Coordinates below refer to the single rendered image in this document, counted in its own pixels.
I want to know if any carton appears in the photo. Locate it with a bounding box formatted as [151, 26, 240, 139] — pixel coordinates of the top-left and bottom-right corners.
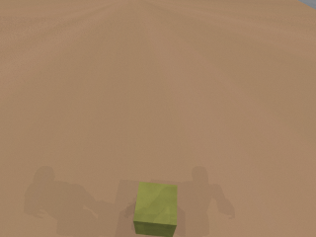
[133, 182, 178, 237]

